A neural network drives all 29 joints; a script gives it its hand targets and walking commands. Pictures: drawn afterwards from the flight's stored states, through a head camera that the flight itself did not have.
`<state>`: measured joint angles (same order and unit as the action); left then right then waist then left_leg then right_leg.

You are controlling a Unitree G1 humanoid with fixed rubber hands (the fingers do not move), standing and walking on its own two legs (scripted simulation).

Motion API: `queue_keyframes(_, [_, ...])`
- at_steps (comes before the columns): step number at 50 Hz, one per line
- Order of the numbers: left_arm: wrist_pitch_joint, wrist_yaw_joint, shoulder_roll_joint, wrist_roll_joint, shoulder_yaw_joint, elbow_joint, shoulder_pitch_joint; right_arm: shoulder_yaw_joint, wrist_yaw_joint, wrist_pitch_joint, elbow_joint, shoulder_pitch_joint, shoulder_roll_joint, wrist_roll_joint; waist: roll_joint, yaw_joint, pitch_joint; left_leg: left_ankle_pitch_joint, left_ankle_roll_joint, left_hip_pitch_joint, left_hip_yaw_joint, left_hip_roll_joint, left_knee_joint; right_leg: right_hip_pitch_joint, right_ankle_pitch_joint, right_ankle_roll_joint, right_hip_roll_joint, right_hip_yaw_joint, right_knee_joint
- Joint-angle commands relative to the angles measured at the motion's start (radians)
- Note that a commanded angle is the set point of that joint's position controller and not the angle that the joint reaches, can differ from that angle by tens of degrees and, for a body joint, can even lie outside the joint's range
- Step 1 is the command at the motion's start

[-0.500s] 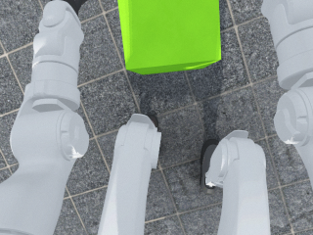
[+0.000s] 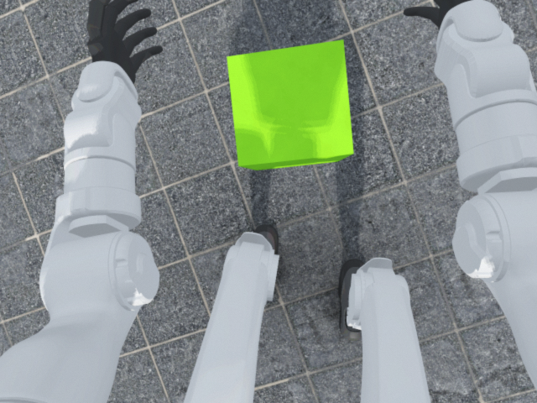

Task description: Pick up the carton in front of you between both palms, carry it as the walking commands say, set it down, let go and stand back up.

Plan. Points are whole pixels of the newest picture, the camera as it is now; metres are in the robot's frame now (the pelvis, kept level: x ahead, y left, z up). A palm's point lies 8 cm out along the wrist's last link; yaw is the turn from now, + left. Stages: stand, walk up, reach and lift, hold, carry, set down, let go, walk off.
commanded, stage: set down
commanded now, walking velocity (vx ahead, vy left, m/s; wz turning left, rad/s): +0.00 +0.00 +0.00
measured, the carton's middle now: (291, 118) +0.51 +0.10 -0.43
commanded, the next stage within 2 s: let go in 0.18 s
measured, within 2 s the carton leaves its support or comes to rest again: neither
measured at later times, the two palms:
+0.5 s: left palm (48, 90) +0.43 +0.29 +0.02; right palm out of the picture +0.49 -0.11 +0.02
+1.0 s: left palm out of the picture +0.26 +0.25 +0.13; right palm out of the picture +0.34 -0.19 +0.12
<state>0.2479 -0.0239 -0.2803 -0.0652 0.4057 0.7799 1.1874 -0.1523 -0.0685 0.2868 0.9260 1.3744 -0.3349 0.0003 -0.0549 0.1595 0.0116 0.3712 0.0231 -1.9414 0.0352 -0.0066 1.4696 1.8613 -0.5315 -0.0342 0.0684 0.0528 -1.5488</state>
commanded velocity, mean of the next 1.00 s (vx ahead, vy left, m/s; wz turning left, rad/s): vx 0.00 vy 0.00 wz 0.00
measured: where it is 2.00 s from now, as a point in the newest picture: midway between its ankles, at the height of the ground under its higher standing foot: (305, 294)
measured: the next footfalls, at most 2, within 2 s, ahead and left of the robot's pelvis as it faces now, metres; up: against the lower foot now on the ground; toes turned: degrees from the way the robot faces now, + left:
none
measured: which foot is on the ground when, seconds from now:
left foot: down 0.00-1.00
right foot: down 0.00-1.00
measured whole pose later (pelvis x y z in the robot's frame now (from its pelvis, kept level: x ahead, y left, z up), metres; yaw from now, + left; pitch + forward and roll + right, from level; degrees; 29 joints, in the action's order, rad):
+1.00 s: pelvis +0.09 +0.01 +0.21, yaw +2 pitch +13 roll +0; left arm 0.01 0.08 -0.20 -0.02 0.05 0.42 -0.11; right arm -0.12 -0.01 0.00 0.55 0.04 -0.16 0.06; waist 0.02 0.08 -0.02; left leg 0.21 0.00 -0.57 0.05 -0.03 0.55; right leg 0.48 -0.32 -0.02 0.01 0.06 -0.57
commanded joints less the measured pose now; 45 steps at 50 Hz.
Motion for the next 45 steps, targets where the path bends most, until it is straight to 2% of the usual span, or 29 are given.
queue_keyframes(1, [-0.022, 0.008, -0.132, 0.014, 0.013, -0.114, 0.206, -0.027, 0.010, -0.025, -0.105, 0.272, -0.089, 0.011, -0.066, 0.058, 1.117, -0.495, 0.033, 0.875, -0.137, -0.053, -0.132, -0.429, 0.260, -0.009, 0.061, -0.114, 0.225])
queue_keyframes(8, [-0.039, 0.021, -0.106, 0.059, 0.034, -0.098, 0.172, -0.054, 0.038, -0.044, -0.076, 0.238, -0.077, 0.030, -0.057, 0.059, 1.055, -0.494, 0.031, 0.959, -0.127, -0.047, -0.275, -0.512, 0.277, -0.012, 0.053, -0.100, 0.375])
queue_keyframes(13, [-0.053, 0.052, -0.082, 0.117, 0.045, -0.106, 0.081, -0.094, 0.036, -0.053, -0.081, 0.122, -0.020, 0.087, -0.047, 0.038, 1.063, -0.514, 0.024, 1.040, -0.128, -0.045, -0.360, -0.625, 0.331, -0.022, 0.050, -0.096, 0.475])
queue_keyframes(18, [-0.075, 0.104, -0.077, 0.180, 0.017, -0.179, -0.117, -0.128, -0.017, -0.066, -0.216, -0.122, 0.084, 0.149, -0.025, 0.018, 1.115, -0.626, 0.005, 1.211, -0.120, -0.046, -0.438, -0.768, 0.461, -0.035, 0.052, -0.086, 0.573])
queue_keyframes(21, [-0.087, 0.132, -0.087, 0.196, -0.025, -0.238, -0.263, -0.119, -0.051, -0.081, -0.342, -0.282, 0.134, 0.160, 0.001, 0.012, 1.082, -0.659, -0.006, 1.336, -0.102, -0.043, -0.491, -0.798, 0.470, -0.038, 0.053, -0.084, 0.632])
queue_keyframes(25, [-0.103, 0.155, -0.087, 0.174, -0.090, -0.301, -0.406, -0.091, -0.068, -0.107, -0.466, -0.436, 0.165, 0.146, 0.035, 0.000, 0.955, -0.602, -0.010, 1.472, -0.069, -0.032, -0.571, -0.807, 0.373, -0.034, 0.046, -0.089, 0.719])
queue_keyframes(28, [-0.122, 0.168, -0.068, 0.152, -0.133, -0.314, -0.535, -0.074, -0.056, -0.131, -0.496, -0.564, 0.170, 0.133, 0.052, -0.013, 0.838, -0.542, -0.008, 1.546, -0.043, -0.020, -0.629, -0.822, 0.298, -0.026, 0.037, -0.092, 0.778])
queue_keyframes(32, [-0.157, 0.165, -0.036, 0.117, -0.179, -0.315, -0.711, -0.058, -0.028, -0.171, -0.472, -0.741, 0.167, 0.122, 0.064, -0.035, 0.724, -0.518, -0.002, 1.629, -0.010, -0.008, -0.696, -0.874, 0.265, -0.015, 0.028, -0.091, 0.834])
queue_keyframes(37, [-0.202, 0.141, -0.012, 0.079, -0.238, -0.343, -0.908, -0.041, 0.003, -0.226, -0.429, -0.947, 0.147, 0.103, 0.091, -0.061, 0.620, -0.571, 0.010, 1.744, 0.018, 0.001, -0.760, -0.955, 0.270, 0.000, 0.019, -0.079, 0.899])
queue_keyframes(45, [-0.249, 0.106, -0.002, 0.052, -0.315, -0.432, -1.215, -0.002, 0.046, -0.290, -0.444, -1.226, 0.107, 0.068, 0.112, -0.080, 0.420, -0.586, 0.024, 1.842, 0.016, -0.010, -0.876, -1.220, 0.311, 0.020, 0.001, -0.061, 1.022])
